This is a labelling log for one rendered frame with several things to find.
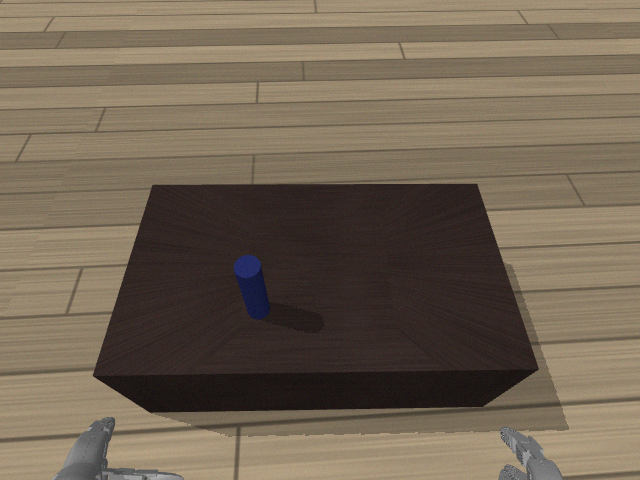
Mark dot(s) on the can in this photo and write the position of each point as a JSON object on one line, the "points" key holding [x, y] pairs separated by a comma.
{"points": [[250, 278]]}

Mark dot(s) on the left robot arm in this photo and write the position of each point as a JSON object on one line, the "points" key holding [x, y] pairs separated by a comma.
{"points": [[79, 471]]}

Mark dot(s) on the right robot hand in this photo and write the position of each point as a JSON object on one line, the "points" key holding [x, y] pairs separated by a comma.
{"points": [[530, 455]]}

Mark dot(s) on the left robot hand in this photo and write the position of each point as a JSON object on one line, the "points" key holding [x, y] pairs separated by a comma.
{"points": [[91, 447]]}

